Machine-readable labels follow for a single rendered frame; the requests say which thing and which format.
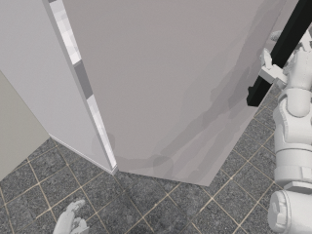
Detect handle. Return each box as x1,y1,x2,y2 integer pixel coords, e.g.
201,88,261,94
246,0,312,107

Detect robot right forearm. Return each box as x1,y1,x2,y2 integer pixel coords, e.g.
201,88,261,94
273,88,312,196

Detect robot right hand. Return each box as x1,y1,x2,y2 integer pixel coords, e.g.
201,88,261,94
258,29,312,93

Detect robot right upper arm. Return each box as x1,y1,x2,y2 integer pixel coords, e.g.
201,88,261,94
267,190,312,234

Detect robot left hand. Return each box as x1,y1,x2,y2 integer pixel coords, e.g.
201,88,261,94
53,199,90,234

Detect fridge door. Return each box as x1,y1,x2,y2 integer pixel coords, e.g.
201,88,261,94
62,0,312,187

